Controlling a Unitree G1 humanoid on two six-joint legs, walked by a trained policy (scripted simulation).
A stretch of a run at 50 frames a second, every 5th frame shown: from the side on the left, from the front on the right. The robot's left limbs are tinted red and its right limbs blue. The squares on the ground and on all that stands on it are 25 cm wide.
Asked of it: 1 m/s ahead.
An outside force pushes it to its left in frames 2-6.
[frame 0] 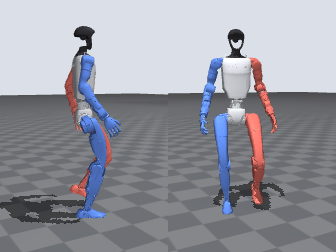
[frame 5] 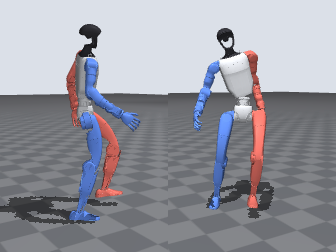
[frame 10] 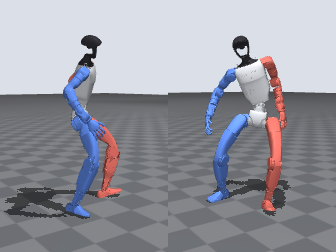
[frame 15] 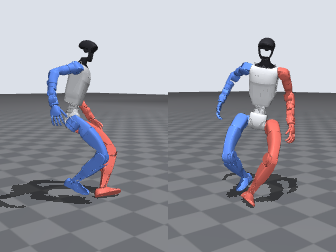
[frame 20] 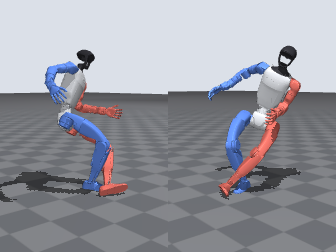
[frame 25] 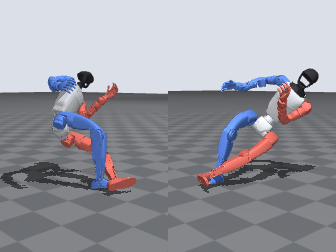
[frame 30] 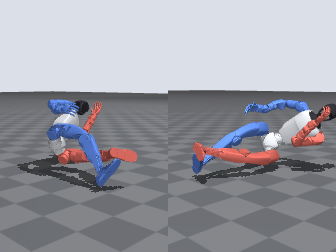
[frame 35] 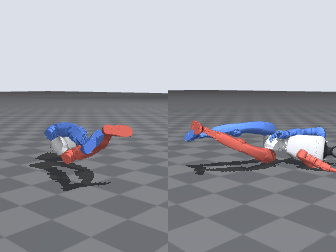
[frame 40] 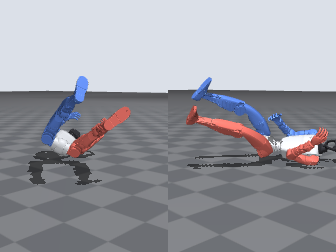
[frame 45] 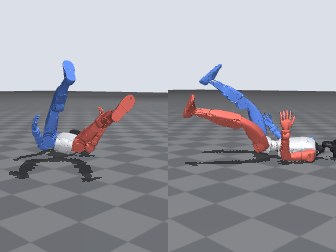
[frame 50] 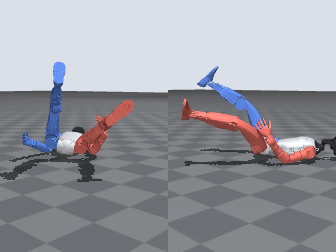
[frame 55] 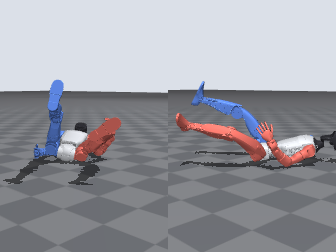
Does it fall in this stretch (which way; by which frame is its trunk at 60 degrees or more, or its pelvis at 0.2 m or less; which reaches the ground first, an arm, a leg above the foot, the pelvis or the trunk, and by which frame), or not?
yes: goes over to its left; its trunk at 60 degrees or more by frame 30; the left leg reaches the ground first, by frame 35
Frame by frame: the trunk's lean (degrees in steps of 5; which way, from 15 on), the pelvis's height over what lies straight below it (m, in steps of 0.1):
0: 0, 0.8
5: 20 to its right, 0.8
10: 20 forward and to its right, 0.7
15: 15 forward, 0.6
20: 30 forward and to its left, 0.6
25: 45 forward and to its left, 0.4
30: 60 forward and to its left, 0.2
35: 95 to its left, 0.1
40: 90 to its left, 0.1
45: 90 to its left, 0.1
50: 85 to its left, 0.1
55: 80 to its left, 0.1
